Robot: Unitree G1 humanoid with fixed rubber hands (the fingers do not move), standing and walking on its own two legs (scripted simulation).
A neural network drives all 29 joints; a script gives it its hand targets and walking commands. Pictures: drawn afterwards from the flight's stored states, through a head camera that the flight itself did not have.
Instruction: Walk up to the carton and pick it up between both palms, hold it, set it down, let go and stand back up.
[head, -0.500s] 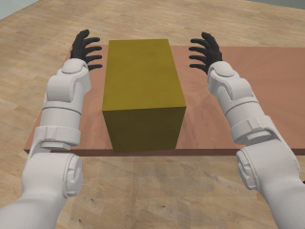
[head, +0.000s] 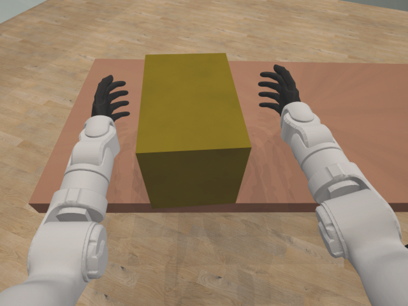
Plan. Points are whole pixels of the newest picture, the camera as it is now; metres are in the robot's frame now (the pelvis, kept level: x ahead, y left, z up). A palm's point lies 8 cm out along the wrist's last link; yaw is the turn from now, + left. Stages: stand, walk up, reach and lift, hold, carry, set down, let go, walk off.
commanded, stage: reach and lift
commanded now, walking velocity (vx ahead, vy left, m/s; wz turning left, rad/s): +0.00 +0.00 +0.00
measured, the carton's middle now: (190, 128) +0.46 +0.03 +0.08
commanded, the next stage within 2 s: none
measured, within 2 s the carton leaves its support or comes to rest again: neither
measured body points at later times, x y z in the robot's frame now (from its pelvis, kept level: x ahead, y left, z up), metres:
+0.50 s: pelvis +0.01 +0.00 +0.00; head +0.04 +0.01 +0.45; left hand +0.45 +0.17 +0.12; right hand +0.47 -0.14 +0.13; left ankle +0.00 +0.16 -0.74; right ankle -0.01 -0.11 -0.74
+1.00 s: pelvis +0.00 +0.00 +0.00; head +0.04 +0.02 +0.45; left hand +0.44 +0.17 +0.12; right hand +0.45 -0.11 +0.13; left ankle +0.00 +0.16 -0.74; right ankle -0.01 -0.11 -0.74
